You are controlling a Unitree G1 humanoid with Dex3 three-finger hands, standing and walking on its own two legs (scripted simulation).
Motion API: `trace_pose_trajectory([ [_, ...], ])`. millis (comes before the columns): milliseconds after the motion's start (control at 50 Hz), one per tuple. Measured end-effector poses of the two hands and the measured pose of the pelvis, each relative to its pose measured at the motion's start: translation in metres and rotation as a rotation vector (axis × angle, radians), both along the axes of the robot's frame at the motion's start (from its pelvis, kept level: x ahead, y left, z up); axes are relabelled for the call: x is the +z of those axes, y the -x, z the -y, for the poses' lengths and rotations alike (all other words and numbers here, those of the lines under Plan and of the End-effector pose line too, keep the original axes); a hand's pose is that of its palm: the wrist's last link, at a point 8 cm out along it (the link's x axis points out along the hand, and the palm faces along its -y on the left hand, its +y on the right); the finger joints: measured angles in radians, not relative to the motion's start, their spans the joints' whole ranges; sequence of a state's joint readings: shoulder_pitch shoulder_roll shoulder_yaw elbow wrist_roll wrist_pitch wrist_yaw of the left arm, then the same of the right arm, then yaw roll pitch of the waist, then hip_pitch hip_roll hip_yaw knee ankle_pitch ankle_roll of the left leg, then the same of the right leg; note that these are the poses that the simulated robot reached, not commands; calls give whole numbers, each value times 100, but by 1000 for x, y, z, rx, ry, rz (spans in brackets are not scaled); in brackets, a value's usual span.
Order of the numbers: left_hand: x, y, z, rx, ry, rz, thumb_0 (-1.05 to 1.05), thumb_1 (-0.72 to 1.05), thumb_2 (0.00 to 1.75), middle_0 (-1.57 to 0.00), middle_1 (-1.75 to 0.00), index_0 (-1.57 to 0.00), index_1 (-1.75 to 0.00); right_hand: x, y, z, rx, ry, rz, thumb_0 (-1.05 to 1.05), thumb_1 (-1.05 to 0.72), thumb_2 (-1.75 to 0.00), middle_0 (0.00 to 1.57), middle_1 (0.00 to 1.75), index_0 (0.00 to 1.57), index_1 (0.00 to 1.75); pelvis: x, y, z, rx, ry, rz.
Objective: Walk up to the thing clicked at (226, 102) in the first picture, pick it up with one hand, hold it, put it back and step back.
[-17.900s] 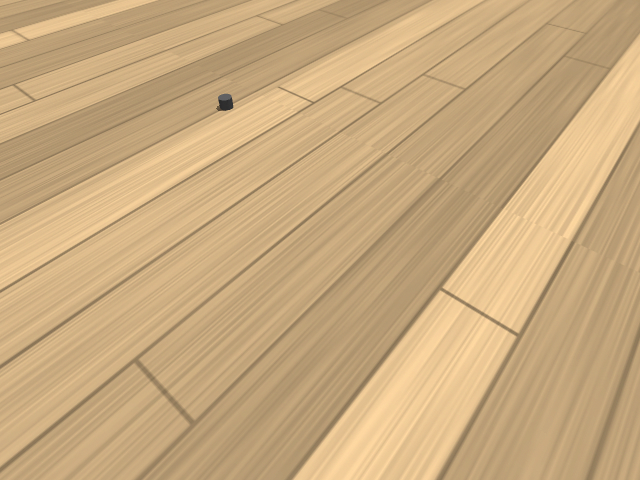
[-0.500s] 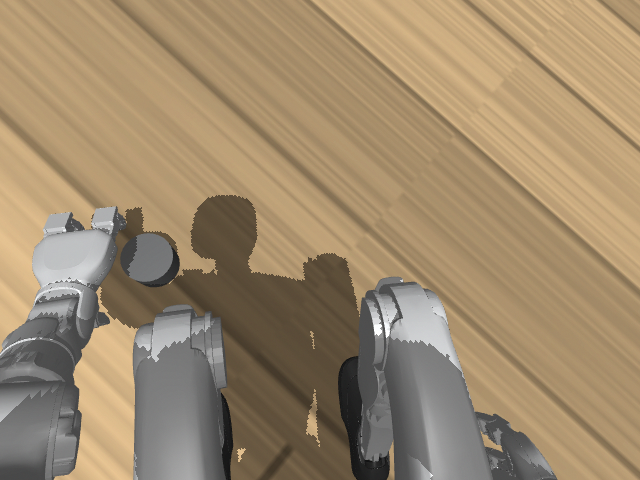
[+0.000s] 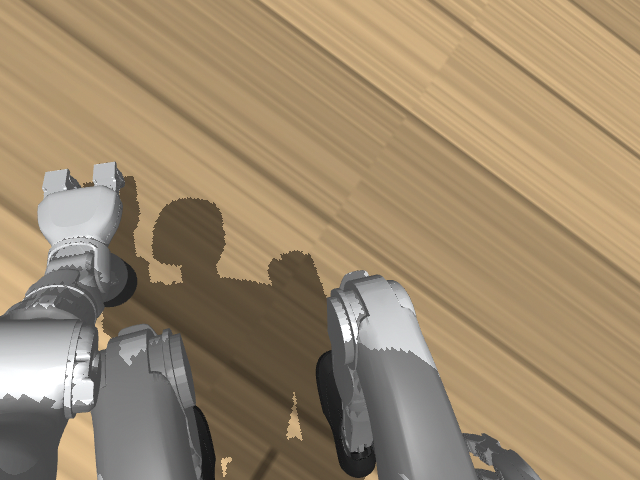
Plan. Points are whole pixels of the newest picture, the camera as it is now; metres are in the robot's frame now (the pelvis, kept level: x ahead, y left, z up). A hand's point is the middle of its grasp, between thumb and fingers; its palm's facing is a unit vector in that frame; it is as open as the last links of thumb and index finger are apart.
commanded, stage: approach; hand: left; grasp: from above
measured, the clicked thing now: (105, 280) +0.42 +0.23 -0.30
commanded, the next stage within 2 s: close in in 0.40 s
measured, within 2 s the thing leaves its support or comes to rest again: neither
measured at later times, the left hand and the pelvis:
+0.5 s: hand (70, 272) +0.42 +0.23 -0.18, palm faces -0.39 -0.05 -0.92, open 14.2 cm; pelvis +0.00 +0.00 +0.00, yaw +1 degrees
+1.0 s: hand (87, 281) +0.41 +0.23 -0.22, palm faces -0.48 -0.09 -0.88, open 14.3 cm; pelvis +0.00 +0.00 -0.01, yaw +0 degrees
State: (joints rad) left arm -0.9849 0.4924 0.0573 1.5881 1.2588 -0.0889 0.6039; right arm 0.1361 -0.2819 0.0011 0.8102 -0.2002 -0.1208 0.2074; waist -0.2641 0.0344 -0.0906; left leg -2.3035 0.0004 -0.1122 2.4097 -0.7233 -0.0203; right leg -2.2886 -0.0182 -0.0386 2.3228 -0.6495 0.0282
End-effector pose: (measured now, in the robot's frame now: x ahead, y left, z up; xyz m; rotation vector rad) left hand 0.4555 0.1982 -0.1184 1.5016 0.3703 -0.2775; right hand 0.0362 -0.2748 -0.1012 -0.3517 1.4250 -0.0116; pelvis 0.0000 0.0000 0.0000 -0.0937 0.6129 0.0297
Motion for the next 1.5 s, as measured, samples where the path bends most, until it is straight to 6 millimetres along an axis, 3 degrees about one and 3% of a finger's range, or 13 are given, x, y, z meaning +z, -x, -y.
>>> trace_pose_trajectory([
  [140, -7, 25, -22, 76, -18, -83, 0, -56, 102, -8, -104, -7, -104, -5, 13, -8, -42, -51, -42, 1, -91, -90, 20, 30, 20, 30, 5, 0, 0, -2, -7, 0],
  [220, -14, 48, -42, 86, -10, -132, 0, -56, 102, -8, -103, -7, -104, -8, 8, -11, -25, -62, -47, 1, -91, -90, 20, 30, 20, 30, 5, 1, 0, 4, -11, 5],
  [300, -17, 62, -48, 39, 12, -131, 0, -56, 102, -9, -104, -7, -104, -8, -5, -10, 20, -52, -34, 1, -91, -90, 20, 30, 20, 30, 3, 1, 0, 13, -10, 12],
  [380, -14, 59, -43, -14, 30, -57, 0, -56, 102, -9, -104, -8, -105, -7, -23, -4, 47, -21, 9, 1, -92, -90, 20, 30, 20, 30, 0, 0, -1, 17, -5, 18],
  [480, -2, 42, -37, -21, 2, 16, 0, -57, 105, -10, -103, -8, -104, -1, -45, 1, 66, 6, 79, 1, -92, -90, 20, 30, 20, 30, 1, 0, -2, 18, -2, 15],
  [560, 3, 30, -36, 24, -23, -8, 0, -57, 107, -10, -102, -7, -104, 2, -51, 3, 82, 5, 108, 0, -92, -90, 20, 30, 20, 30, 2, 1, -2, 13, -1, 11],
  [740, -17, 34, -34, 51, 10, -106, 0, -55, 103, -9, -101, -7, -102, 0, -25, 0, 72, -23, 26, 0, -91, -90, 20, 30, 20, 30, 1, 0, 0, 7, -1, 10],
  [980, -43, 40, -33, -2, 35, -82, 0, -56, 103, -9, -99, -7, -101, -8, 9, -5, 65, -36, -79, 0, -91, -90, 20, 30, 20, 30, -14, -2, -1, 1, 10, 33],
  [1200, -67, 36, -33, 21, 42, -80, 0, -56, 104, -8, -97, -5, -99, -11, 18, -7, 117, -52, -112, 0, -90, -90, 20, 30, 20, 30, -25, -2, -1, -11, 28, 53],
  [1500, -87, 34, -37, 29, 40, -70, 0, -52, 100, -8, -97, -6, -98, -17, 14, -22, 188, -134, -112, 0, -90, -90, 20, 30, 19, 30, -33, -5, -5, -25, 60, 77],
])
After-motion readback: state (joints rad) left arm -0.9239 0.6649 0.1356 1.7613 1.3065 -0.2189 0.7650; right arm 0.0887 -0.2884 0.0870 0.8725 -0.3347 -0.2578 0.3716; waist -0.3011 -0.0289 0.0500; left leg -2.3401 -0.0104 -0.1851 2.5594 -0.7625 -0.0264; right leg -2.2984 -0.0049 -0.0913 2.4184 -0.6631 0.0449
